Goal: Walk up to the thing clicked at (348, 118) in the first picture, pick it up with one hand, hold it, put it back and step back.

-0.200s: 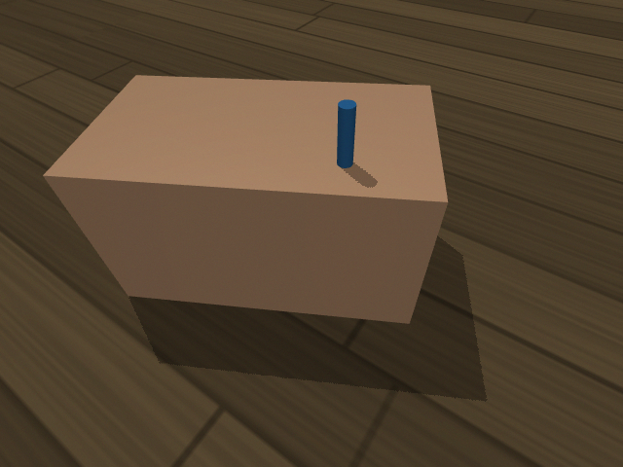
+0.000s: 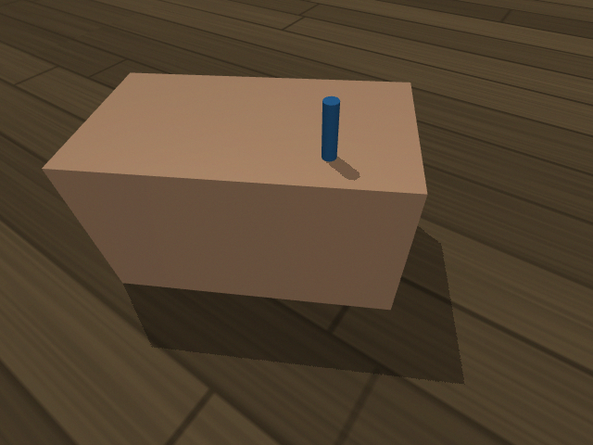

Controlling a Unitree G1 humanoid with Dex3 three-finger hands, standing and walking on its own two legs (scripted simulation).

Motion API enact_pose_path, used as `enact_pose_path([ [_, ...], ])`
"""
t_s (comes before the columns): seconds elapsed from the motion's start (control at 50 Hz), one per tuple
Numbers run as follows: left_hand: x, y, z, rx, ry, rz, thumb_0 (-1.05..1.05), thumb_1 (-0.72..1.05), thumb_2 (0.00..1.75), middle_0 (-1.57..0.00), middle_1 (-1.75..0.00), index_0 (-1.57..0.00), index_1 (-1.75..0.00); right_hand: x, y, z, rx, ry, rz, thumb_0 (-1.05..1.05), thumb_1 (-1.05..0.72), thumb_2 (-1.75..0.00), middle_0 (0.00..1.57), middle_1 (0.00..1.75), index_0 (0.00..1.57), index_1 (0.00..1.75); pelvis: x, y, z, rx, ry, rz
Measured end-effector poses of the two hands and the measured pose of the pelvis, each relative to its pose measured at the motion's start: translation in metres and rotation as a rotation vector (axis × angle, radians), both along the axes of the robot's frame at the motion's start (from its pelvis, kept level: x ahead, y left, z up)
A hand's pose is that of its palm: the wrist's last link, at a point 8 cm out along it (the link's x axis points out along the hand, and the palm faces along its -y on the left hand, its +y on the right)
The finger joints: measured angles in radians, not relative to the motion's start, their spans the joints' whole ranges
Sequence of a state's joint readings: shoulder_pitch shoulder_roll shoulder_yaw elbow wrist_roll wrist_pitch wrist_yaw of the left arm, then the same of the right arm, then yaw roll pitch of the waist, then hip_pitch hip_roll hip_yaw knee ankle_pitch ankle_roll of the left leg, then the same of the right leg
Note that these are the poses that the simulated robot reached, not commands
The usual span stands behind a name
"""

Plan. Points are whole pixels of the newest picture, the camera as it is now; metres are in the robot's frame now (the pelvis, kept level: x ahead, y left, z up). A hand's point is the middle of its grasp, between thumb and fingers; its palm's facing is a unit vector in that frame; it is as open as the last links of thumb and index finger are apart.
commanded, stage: stand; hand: left
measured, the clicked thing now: (330, 130) +0.89 -0.02 -0.09
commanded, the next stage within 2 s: walk up in 0.92 s
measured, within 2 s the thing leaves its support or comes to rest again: neither
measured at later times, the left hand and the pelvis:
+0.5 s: hand out of the picture +0.08 +0.25 -0.16, palm faces -0.02 -0.94 -0.34, open 7.4 cm; pelvis +0.01 +0.00 +0.00, yaw +0 degrees
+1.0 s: hand out of the picture +0.09 +0.25 -0.16, palm faces -0.04 -0.94 -0.33, open 7.4 cm; pelvis +0.02 -0.01 +0.00, yaw -1 degrees
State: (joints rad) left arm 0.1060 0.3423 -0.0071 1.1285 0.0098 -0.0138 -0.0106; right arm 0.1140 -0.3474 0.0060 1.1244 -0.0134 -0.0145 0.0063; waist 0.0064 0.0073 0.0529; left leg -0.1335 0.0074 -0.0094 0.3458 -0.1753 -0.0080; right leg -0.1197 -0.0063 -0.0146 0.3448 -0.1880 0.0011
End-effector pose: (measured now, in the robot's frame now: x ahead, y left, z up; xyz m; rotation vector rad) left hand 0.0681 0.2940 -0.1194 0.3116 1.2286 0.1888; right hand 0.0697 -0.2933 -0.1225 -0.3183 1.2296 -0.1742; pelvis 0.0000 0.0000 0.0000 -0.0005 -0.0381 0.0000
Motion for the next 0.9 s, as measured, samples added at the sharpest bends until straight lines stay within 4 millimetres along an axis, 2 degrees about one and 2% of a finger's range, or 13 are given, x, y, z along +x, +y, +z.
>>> enact_pose_path([
  [0.9, 0.012, 0.0, 0.001, 0.003, 0.006, 0.01, 0.01, 0.9, 0.9, -0.2, -0.3, -0.2, -0.3, 0.015, -0.002, 0.002, -0.007, 0.007, 0.006, 0.01, -0.91, -0.89, 0.21, 0.3, 0.2, 0.3, 0.013, -0.002, 0.001, -0.001, 0.007, 0.005],
])
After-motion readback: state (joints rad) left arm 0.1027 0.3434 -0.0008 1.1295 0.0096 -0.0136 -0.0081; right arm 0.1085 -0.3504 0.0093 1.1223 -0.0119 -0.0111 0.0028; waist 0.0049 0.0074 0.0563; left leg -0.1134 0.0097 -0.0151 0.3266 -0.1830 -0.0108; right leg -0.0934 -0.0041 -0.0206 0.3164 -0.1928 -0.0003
